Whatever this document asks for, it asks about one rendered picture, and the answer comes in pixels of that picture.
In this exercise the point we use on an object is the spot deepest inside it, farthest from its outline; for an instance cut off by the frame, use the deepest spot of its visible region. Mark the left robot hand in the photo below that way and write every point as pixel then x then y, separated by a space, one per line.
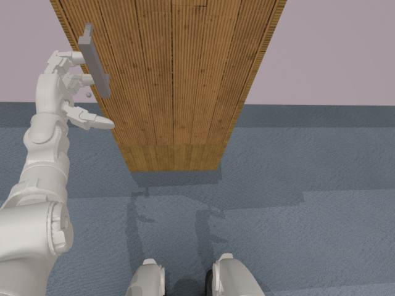
pixel 52 91

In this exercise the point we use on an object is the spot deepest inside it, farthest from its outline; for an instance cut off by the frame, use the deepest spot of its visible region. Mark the left robot upper arm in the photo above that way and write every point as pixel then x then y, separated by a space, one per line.
pixel 31 239

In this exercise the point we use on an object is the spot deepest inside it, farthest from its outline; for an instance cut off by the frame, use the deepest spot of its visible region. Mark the cupboard door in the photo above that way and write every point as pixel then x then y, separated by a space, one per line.
pixel 178 68

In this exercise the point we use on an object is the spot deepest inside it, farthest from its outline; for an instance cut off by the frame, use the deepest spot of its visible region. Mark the right robot thigh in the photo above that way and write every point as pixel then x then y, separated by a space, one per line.
pixel 232 278

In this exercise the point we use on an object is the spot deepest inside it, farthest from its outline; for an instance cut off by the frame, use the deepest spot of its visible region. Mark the left robot forearm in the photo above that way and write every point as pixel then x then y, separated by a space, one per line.
pixel 46 170

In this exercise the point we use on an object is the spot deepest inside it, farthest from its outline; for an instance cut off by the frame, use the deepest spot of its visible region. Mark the handle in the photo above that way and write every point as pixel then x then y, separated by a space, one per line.
pixel 91 58

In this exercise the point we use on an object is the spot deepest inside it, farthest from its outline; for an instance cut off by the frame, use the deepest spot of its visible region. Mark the right robot shin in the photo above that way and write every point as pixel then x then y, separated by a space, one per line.
pixel 214 292

